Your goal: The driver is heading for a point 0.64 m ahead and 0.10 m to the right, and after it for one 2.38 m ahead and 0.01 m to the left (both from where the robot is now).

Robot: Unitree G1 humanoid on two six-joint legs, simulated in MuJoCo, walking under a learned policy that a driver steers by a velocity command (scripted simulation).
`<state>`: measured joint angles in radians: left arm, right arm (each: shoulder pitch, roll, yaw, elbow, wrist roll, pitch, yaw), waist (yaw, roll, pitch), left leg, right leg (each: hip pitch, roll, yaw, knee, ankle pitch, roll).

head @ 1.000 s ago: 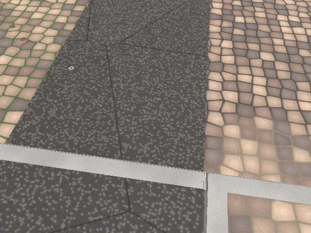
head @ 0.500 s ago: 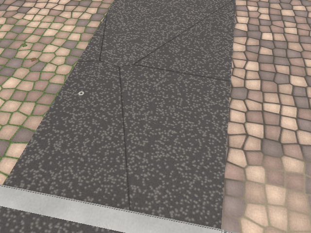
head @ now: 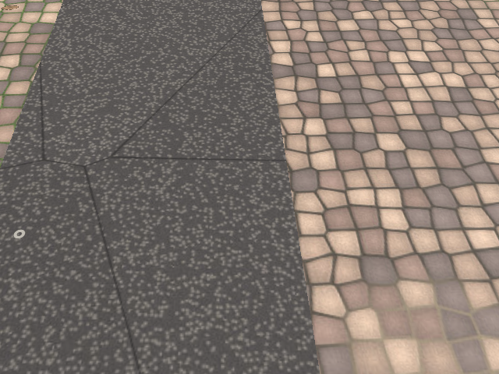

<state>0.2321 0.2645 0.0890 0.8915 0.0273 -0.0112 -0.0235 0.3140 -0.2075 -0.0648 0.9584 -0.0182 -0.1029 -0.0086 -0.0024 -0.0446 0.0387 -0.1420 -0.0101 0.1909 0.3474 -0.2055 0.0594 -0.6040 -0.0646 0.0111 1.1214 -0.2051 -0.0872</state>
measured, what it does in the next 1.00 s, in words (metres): goes down, turning right: right foot, then left foot 0.10 m lower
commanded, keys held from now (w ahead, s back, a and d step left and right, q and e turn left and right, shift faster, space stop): w+e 0.14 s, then e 0.32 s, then no key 0.54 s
